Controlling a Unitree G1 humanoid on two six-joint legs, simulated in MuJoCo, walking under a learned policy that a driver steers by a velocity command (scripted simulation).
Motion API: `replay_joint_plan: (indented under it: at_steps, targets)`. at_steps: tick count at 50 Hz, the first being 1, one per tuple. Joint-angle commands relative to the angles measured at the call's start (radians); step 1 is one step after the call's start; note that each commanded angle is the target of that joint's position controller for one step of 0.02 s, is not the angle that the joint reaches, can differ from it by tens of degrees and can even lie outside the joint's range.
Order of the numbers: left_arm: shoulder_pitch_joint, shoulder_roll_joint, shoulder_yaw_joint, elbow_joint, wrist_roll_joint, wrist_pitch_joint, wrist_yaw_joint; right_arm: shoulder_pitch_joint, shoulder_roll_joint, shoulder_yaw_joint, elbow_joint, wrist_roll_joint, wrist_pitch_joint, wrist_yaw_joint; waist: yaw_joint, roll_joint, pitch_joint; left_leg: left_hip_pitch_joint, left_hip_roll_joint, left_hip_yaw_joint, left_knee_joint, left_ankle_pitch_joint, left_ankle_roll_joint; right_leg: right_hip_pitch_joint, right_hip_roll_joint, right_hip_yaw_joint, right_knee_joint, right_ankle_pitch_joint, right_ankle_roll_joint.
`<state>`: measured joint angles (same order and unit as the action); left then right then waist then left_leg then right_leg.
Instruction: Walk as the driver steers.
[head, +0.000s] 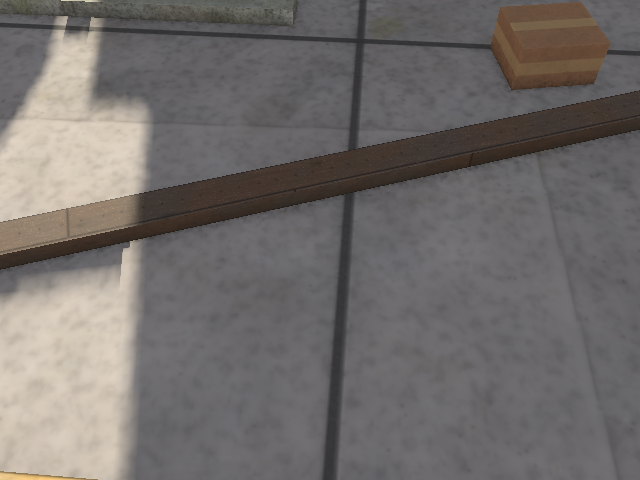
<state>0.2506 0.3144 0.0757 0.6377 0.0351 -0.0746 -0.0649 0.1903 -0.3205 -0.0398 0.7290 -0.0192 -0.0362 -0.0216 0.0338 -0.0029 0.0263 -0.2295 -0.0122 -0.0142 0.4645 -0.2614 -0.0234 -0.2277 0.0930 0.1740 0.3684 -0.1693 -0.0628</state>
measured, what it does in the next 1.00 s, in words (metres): walks ahead, turning left: left foot, then right foot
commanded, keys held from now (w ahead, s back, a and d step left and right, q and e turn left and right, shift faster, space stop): w+e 0.10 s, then w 0.04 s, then w+q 0.86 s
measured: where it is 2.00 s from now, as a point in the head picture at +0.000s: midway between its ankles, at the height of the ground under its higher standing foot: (289, 331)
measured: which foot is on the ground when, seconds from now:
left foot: up 0.00-0.00, down 0.02-0.48, up 0.50-0.94, down 0.96-1.00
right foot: down 0.00-0.04, up 0.06-0.44, down 0.46-0.98, up 1.00-1.00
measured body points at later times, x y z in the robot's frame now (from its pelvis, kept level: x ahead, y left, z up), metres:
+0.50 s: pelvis +0.11 -0.03 -0.01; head +0.14 -0.04 +0.44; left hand +0.33 +0.18 -0.10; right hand +0.08 -0.28 -0.15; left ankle -0.02 +0.11 -0.73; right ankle +0.16 -0.14 -0.75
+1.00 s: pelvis +0.35 +0.01 -0.05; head +0.36 +0.01 +0.40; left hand +0.30 +0.26 -0.18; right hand +0.54 -0.20 -0.15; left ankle +0.34 +0.09 -0.75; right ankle +0.18 -0.15 -0.70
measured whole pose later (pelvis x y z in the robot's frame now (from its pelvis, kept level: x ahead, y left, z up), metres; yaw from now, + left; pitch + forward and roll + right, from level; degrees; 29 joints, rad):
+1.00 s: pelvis +0.35 +0.01 -0.05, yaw +15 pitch +0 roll +0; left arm 0.40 0.26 0.00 0.89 0.14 -0.11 -0.04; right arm 0.24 -0.27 -0.04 0.73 -0.08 -0.13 0.07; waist 0.00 0.01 0.01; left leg -0.42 -0.04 0.04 0.85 -0.39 0.10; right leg -0.08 -0.10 -0.18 0.96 -0.53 -0.02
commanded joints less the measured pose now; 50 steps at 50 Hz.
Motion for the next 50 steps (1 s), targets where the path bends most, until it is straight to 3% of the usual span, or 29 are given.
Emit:
replay_joint_plan:
  at_steps: [1,2,3,4,5,6,7,11,15,20,22,23,24,25,26,27,29,30,34,36,38,39,41,44,46,47,48,49,50]
  targets:
    - [-0.002,0.11,0.017,-0.04,0.012,0.013,0.002,0.048,-0.139,-0.034,-0.074,0.015,-0.035,-0.004,-0.043,-0.052,-0.12,0.167,0.064,-0.023,-0.177,0.195,0.124,-0.016,-0.208,0.249,0.023,0.05,-0.153]
    - [0.027,0.049,-0.005,-0.052,0.026,0.018,0.009,0.124,-0.195,-0.046,-0.085,0.002,-0.052,-0.018,-0.059,0.094,-0.186,0.35,0.274,-0.246,-0.21,0.271,0.315,-0.193,-0.084,0.159,0.188,-0.281,-0.046]
    - [0.0,0.027,-0.012,-0.073,0.049,0.001,0.008,0.132,-0.22,-0.051,-0.087,-0.04,-0.071,-0.022,-0.071,0.185,-0.066,0.358,0.495,-0.519,-0.33,0.12,0.49,-0.461,0.012,0.017,0.389,-0.408,0.055]
    - [-0.043,0.065,-0.008,-0.033,0.056,0.004,0.01,0.112,-0.142,-0.032,-0.067,-0.048,-0.076,-0.025,-0.072,0.06,-0.015,0.313,0.468,-0.459,-0.392,-0.14,0.399,-0.5,-0.102,0.007,0.546,-0.323,0.045]
    - [-0.021,0.094,0.007,-0.004,0.045,0.007,0.027,0.037,-0.083,-0.013,-0.089,-0.018,-0.082,-0.018,-0.041,0.095,0.007,0.276,0.384,-0.364,-0.411,-0.238,0.308,-0.503,-0.099,-0.027,0.625,-0.256,0.049]
    - [-0.001,0.116,0.018,0.021,0.041,0.007,0.036,-0.003,-0.026,0.01,-0.103,-0.014,-0.087,-0.014,-0.024,0.121,0.01,0.26,0.335,-0.304,-0.42,-0.223,0.258,-0.504,-0.102,-0.041,0.676,-0.199,0.055]
    - [-0.015,0.093,0.015,0.018,0.05,0.009,0.039,0.018,-0.009,0.024,-0.091,-0.015,-0.088,-0.011,-0.02,0.13,0.015,0.248,0.302,-0.251,-0.427,-0.175,0.232,-0.491,-0.107,-0.045,0.685,-0.146,0.055]
    - [-0.099,0.031,-0.005,0.022,0.033,0.011,0.01,0.176,-0.065,0.005,-0.032,-0.041,-0.073,0.015,-0.097,0.085,0.052,0.277,0.237,-0.143,-0.45,-0.103,0.254,-0.529,-0.102,-0.108,0.588,-0.028,0.086]
    - [-0.168,-0.021,-0.036,0.009,0.047,0.015,0.015,0.22,-0.065,0.0,0.022,-0.028,-0.071,0.067,-0.102,0.075,0.054,0.225,0.237,-0.113,-0.422,0.076,0.3,-0.383,-0.139,-0.188,0.312,-0.027,0.085]
    - [-0.192,0.014,-0.044,0.009,0.031,-0.001,0.029,0.209,-0.084,-0.016,0.059,-0.022,-0.062,0.086,-0.08,0.094,0.058,0.189,0.273,-0.179,-0.292,0.084,0.293,-0.205,-0.127,-0.198,0.1,0.002,0.024]
    - [-0.167,0.04,-0.034,0.012,0.012,-0.03,0.037,0.198,-0.07,-0.008,0.065,-0.039,-0.054,0.077,-0.049,0.081,0.029,0.086,0.242,-0.188,-0.221,0.127,0.255,-0.014,-0.114,-0.191,0.084,0.067,-0.025]
    - [-0.066,0.082,-0.017,0.032,0.002,-0.046,0.044,0.163,-0.045,0.001,0.06,-0.052,-0.059,0.072,0.011,0.056,-0.027,-0.008,0.184,-0.155,-0.099,0.139,0.207,0.151,-0.142,-0.167,0.12,0.089,-0.068]
    - [0.111,0.147,0.0,0.058,0.012,-0.061,0.059,0.186,0.068,0.035,0.023,-0.051,-0.076,0.069,0.074,-0.139,-0.217,-0.241,0.023,-0.046,0.235,0.052,0.13,0.49,-0.329,0.047,0.077,0.042,-0.233]
    - [0.299,0.14,-0.004,0.087,0.027,-0.058,0.071,0.197,0.094,0.046,0.009,-0.068,-0.096,0.084,0.125,-0.265,-0.316,-0.483,-0.072,-0.028,0.511,-0.319,0.093,0.678,-0.523,0.437,-0.084,-0.089,-0.358]
    - [0.288,0.094,-0.013,0.114,0.039,-0.064,0.069,0.106,0.014,0.012,0.033,-0.064,-0.106,0.086,0.12,-0.141,-0.072,-0.59,0.012,-0.103,0.673,-0.239,0.119,0.474,-0.494,0.371,-0.143,-0.269,-0.25]
    - [0.188,0.048,-0.025,0.104,0.021,-0.058,0.069,0.116,-0.006,0.003,0.059,-0.055,-0.106,0.069,0.066,-0.129,0.003,-0.581,0.054,-0.063,0.741,-0.185,0.129,0.328,-0.468,0.24,-0.166,-0.36,-0.196]
    - [0.092,-0.044,-0.062,0.081,0.007,-0.052,0.079,0.114,0.037,0.015,0.057,-0.065,-0.096,0.058,0.0,-0.087,-0.008,-0.505,0.101,-0.066,0.715,-0.068,0.134,0.215,-0.426,0.106,-0.197,-0.162,-0.162]
    - [0.049,-0.05,-0.064,0.065,0.014,-0.052,0.086,0.102,0.07,0.029,0.055,-0.068,-0.089,0.067,-0.025,-0.069,-0.009,-0.461,0.119,-0.066,0.684,-0.036,0.124,0.169,-0.411,0.03,-0.214,-0.033,-0.158]
    - [0.071,-0.001,-0.041,0.082,0.048,-0.063,0.1,0.006,0.061,0.031,0.028,-0.043,-0.073,0.114,-0.022,-0.034,0.001,-0.469,0.114,-0.021,0.481,0.147,0.08,0.165,-0.363,-0.176,-0.26,0.278,-0.165]
    - [0.124,0.008,-0.041,0.125,0.068,-0.06,0.081,-0.04,0.075,0.037,0.009,-0.048,-0.059,0.132,-0.02,-0.056,0.001,-0.433,0.109,0.003,0.396,0.246,0.072,0.143,-0.352,-0.254,-0.254,0.4,-0.167]
    - [0.132,0.02,-0.042,0.141,0.066,-0.054,0.064,-0.056,0.059,0.032,-0.01,-0.052,-0.045,0.137,-0.029,-0.061,0.005,-0.387,0.093,0.017,0.371,0.293,0.073,0.111,-0.347,-0.305,-0.238,0.439,-0.166]
    - [0.149,0.025,-0.043,0.15,0.095,-0.053,0.063,0.019,0.066,0.033,0.002,-0.066,-0.044,0.143,-0.044,-0.069,-0.005,-0.371,0.098,-0.017,0.538,0.384,0.078,0.111,-0.376,-0.294,-0.188,0.429,-0.18]
    - [0.133,0.028,-0.046,0.171,0.089,-0.054,0.065,0.028,0.014,0.015,-0.004,-0.068,-0.046,0.138,-0.052,-0.036,0.024,-0.501,0.111,-0.054,0.525,0.339,0.092,0.22,-0.397,-0.295,-0.135,0.385,-0.17]
    - [0.16,0.049,-0.05,0.201,0.084,-0.057,0.075,-0.016,-0.004,0.001,-0.047,-0.07,-0.046,0.126,-0.042,-0.064,0.029,-0.445,0.077,0.03,0.516,0.184,0.111,0.267,-0.383,-0.353,-0.048,0.541,-0.129]
    - [0.084,0.128,-0.033,0.172,0.083,-0.061,0.073,0.043,-0.035,-0.017,-0.058,-0.055,-0.056,0.119,-0.091,-0.088,0.007,-0.167,-0.005,0.136,0.525,0.05,0.12,0.133,-0.352,-0.428,0.076,0.816,-0.097]
    - [0.04,0.18,-0.019,0.16,0.091,-0.062,0.064,0.163,-0.064,-0.039,-0.026,-0.04,-0.071,0.112,-0.15,-0.069,-0.003,0.01,-0.057,0.162,0.481,0.045,0.12,0.053,-0.334,-0.452,0.239,0.877,-0.083]
    - [-0.011,0.213,-0.012,0.154,0.099,-0.062,0.04,0.37,-0.109,-0.068,0.047,-0.035,-0.095,0.096,-0.243,-0.029,-0.036,0.258,-0.126,0.194,0.388,0.101,0.147,-0.093,-0.283,-0.458,0.504,0.765,-0.063]
    - [-0.004,0.138,-0.026,0.17,0.116,-0.057,0.009,0.542,-0.133,-0.084,0.125,-0.07,-0.109,0.063,-0.3,0.18,-0.064,0.479,-0.089,0.054,0.236,0.26,0.267,-0.358,-0.143,-0.427,1.038,0.009,-0.008]
    - [0.096,-0.06,-0.076,0.12,0.117,-0.063,-0.037,0.544,-0.183,-0.061,0.107,-0.065,-0.112,0.051,-0.162,0.204,-0.277,0.694,0.108,-0.385,0.171,0.627,0.466,-0.552,-0.037,-0.216,1.222,-0.488,0.033]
